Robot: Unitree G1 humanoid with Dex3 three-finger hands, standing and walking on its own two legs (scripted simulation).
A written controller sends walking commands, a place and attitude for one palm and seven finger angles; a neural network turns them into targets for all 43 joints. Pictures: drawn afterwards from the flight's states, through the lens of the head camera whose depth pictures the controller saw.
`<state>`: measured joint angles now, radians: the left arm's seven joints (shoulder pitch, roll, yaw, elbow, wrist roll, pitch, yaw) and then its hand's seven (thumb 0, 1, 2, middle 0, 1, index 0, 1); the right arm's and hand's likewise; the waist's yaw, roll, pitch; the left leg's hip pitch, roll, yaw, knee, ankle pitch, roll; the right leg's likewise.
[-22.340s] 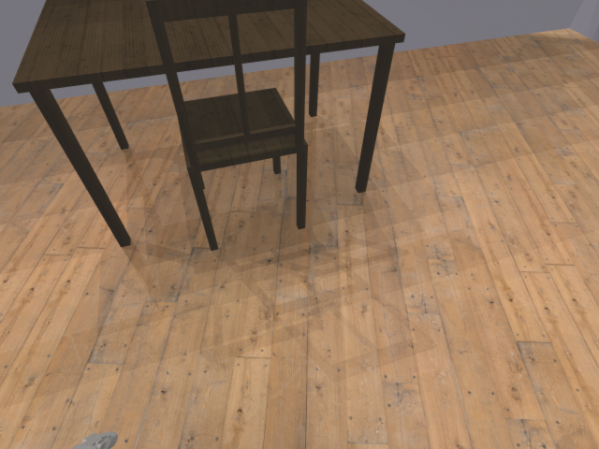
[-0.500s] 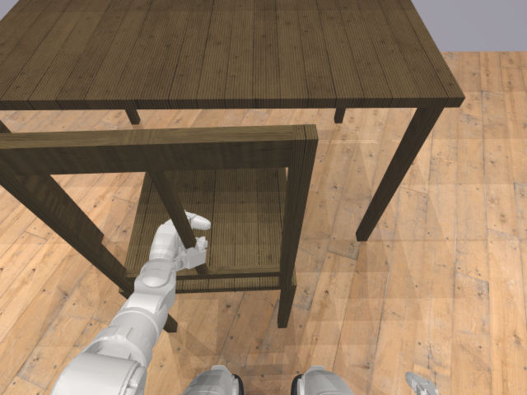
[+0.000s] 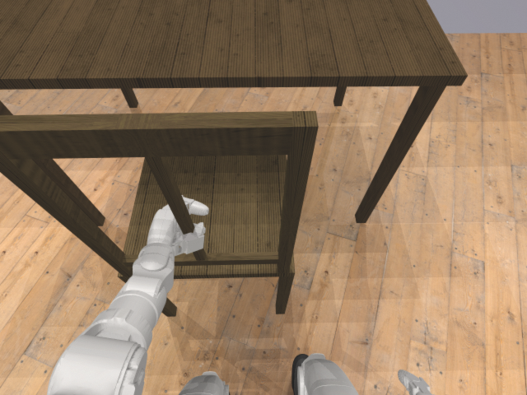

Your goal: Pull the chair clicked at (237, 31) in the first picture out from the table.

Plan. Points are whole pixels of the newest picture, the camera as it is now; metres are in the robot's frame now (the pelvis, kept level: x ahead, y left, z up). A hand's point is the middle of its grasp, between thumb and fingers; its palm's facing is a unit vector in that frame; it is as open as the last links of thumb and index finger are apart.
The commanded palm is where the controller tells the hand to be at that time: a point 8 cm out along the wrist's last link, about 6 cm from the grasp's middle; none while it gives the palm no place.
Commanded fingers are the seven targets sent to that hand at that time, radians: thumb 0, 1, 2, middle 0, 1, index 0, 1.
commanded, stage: step backward, pulling the chair out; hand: left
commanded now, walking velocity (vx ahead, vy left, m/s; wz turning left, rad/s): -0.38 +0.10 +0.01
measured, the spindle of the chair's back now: (183, 218) +0.39 +0.14 -0.02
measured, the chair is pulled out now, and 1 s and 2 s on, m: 0.23 0.31 0.38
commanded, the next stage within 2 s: none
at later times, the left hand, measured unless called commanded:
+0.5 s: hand (192, 260) +0.33 +0.13 -0.06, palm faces +0.01 -0.98 -0.20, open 5.3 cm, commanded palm +0.34 +0.18 -0.05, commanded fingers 0.00 0.90 0.90 -0.50 -1.45 -0.50 -1.45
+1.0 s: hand (187, 281) +0.29 +0.13 -0.06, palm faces -0.02 -0.98 -0.20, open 5.3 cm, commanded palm +0.30 +0.18 -0.05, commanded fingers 0.00 0.90 0.90 -0.50 -1.45 -0.50 -1.45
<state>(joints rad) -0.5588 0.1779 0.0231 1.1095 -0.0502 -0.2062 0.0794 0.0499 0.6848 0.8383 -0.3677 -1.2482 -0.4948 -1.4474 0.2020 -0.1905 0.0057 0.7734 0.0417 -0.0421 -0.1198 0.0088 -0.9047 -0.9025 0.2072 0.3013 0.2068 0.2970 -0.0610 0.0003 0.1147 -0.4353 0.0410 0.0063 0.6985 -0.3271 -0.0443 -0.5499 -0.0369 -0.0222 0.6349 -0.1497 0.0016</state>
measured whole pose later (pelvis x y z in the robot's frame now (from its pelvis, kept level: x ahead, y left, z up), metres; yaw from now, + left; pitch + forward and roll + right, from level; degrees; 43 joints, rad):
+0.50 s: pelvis -0.04 +0.00 +0.00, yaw +1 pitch +3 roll +1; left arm -0.54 0.17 0.04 1.13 -0.04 -0.22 0.10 0.05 0.68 0.82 -0.38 -1.28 -0.50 -1.45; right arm 0.25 -0.25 0.00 0.81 0.05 -0.08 -0.11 0.01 -0.91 -0.90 0.21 0.30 0.21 0.30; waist -0.07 0.01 0.11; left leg -0.47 0.00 -0.01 0.81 -0.47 -0.03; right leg -0.57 -0.05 -0.02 0.62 -0.11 0.00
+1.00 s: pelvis -0.07 +0.00 +0.00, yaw +0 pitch +4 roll +1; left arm -0.55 0.18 0.01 1.13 -0.04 -0.22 0.09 0.05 0.69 0.80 -0.35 -1.29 -0.50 -1.45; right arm 0.24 -0.27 0.00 0.78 0.05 -0.07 -0.14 0.01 -0.91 -0.90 0.21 0.30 0.21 0.30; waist -0.06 0.00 0.10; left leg -0.46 0.03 0.03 0.64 -0.24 -0.02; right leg -0.55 -0.04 0.01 0.60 -0.16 0.03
